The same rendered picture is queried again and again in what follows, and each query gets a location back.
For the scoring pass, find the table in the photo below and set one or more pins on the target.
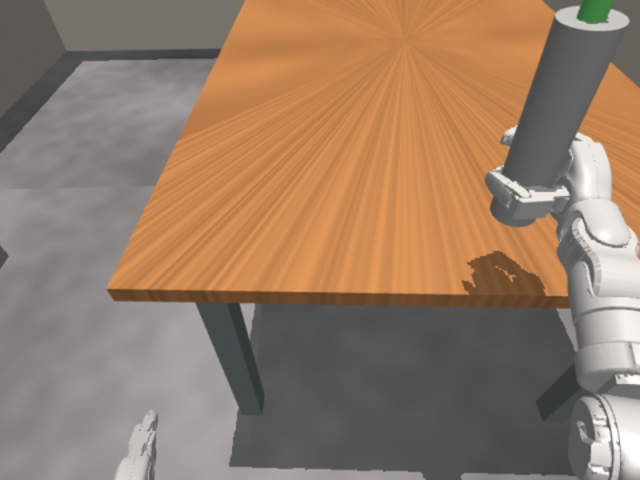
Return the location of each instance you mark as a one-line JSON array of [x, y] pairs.
[[337, 155]]

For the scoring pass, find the right robot hand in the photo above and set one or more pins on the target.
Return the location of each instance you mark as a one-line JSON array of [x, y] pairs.
[[585, 174]]

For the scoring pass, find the bottle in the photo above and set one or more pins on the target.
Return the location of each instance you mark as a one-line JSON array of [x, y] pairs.
[[579, 48]]

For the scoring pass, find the right robot arm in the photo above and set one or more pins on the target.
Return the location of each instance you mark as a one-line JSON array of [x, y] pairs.
[[600, 255]]

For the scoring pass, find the left robot hand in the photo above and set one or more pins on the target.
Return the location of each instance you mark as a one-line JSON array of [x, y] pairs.
[[139, 464]]

